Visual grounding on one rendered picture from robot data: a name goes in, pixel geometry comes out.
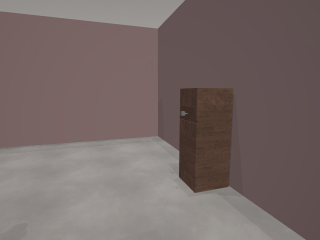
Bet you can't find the drawer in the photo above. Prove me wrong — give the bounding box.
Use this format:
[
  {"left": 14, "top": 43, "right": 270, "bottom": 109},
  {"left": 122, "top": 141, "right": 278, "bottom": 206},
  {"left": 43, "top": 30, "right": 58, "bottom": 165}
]
[{"left": 180, "top": 105, "right": 196, "bottom": 123}]

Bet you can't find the cabinet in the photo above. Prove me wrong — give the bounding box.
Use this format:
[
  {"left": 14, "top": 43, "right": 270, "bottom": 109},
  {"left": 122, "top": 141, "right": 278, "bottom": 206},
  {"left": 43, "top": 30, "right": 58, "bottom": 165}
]
[{"left": 179, "top": 88, "right": 234, "bottom": 193}]

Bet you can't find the handle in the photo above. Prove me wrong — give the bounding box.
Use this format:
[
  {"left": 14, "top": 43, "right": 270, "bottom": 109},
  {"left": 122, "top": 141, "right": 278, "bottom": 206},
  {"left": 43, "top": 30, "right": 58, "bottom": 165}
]
[{"left": 180, "top": 111, "right": 188, "bottom": 116}]

